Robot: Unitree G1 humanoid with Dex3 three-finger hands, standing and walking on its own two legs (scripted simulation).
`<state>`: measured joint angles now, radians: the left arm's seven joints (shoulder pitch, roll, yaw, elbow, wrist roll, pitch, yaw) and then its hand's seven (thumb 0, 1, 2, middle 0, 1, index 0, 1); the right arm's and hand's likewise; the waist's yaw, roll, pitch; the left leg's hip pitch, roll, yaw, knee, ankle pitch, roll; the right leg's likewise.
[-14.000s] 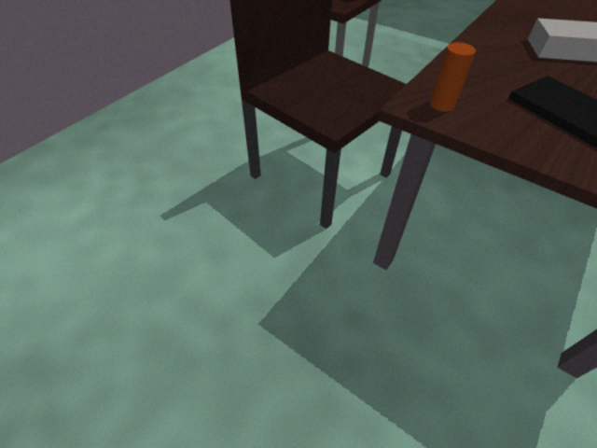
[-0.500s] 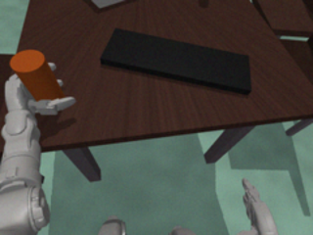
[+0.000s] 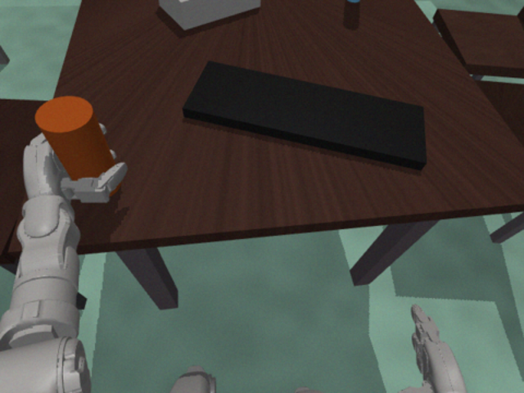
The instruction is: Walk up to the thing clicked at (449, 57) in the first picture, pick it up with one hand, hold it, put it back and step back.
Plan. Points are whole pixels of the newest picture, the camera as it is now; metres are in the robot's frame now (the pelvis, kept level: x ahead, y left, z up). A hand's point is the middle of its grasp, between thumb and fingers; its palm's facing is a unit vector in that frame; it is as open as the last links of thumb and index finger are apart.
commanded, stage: settle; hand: left
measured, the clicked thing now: (84, 153) +0.43 +0.24 +0.10
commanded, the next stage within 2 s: lift in 0.62 s
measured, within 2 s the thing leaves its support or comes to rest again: neither
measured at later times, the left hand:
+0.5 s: hand (88, 149) +0.42 +0.23 +0.12, palm faces +0.25 -0.97 -0.03, open 8.8 cm
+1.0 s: hand (87, 131) +0.42 +0.22 +0.15, palm faces +0.26 -0.97 -0.02, open 8.8 cm
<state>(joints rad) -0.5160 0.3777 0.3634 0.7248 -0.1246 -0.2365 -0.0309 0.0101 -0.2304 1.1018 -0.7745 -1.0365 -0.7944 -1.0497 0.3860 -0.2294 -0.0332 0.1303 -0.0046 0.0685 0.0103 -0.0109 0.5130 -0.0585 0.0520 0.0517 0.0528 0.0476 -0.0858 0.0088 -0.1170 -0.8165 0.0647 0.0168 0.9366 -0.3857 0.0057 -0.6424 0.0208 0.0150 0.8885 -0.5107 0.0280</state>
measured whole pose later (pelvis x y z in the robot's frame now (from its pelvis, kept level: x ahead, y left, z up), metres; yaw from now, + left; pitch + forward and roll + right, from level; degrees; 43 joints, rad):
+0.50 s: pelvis -0.01 +0.00 +0.01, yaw +0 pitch +11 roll -2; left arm -0.58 0.39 0.34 0.75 -0.14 -0.14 -0.03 0.01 -0.25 1.13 -0.78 -1.05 -0.79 -1.06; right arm 0.34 -0.23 -0.04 0.27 0.02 0.04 -0.02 -0.01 0.53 -0.05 0.05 0.05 0.05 0.05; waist -0.07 0.02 -0.10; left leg -0.71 0.06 0.02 0.83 -0.32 0.00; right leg -0.55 0.02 0.02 0.81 -0.46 0.02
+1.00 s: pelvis -0.01 -0.01 +0.02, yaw +0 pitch +9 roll -1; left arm -0.58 0.35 0.32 0.67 -0.14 -0.07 0.01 0.01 -0.26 1.13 -0.77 -1.06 -0.79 -1.07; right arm 0.34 -0.24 -0.06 0.34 0.03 -0.02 -0.04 -0.01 0.53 -0.05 0.05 0.05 0.05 0.05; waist -0.05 0.02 -0.10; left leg -0.62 0.06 0.03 0.76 -0.30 0.00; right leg -0.47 0.01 0.02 0.74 -0.43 0.02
